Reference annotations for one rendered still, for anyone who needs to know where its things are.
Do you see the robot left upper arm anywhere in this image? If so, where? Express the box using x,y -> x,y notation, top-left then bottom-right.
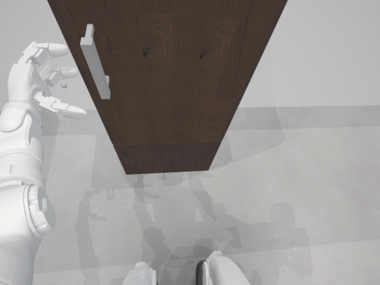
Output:
0,184 -> 56,285

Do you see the robot right thigh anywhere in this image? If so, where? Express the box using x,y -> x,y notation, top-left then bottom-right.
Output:
202,256 -> 251,285

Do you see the robot left hand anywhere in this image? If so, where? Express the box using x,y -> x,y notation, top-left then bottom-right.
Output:
7,42 -> 88,120

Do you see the cupboard door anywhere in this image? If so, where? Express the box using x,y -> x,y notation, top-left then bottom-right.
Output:
56,0 -> 282,145

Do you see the handle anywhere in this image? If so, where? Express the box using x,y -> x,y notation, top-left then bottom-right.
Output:
80,24 -> 110,99

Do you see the robot thigh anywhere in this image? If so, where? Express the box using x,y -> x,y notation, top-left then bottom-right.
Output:
202,256 -> 251,285
121,267 -> 157,285

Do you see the robot left thigh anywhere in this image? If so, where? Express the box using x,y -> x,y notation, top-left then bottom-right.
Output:
121,267 -> 157,285

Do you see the robot left forearm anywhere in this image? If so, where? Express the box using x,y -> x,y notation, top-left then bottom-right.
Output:
0,102 -> 45,191

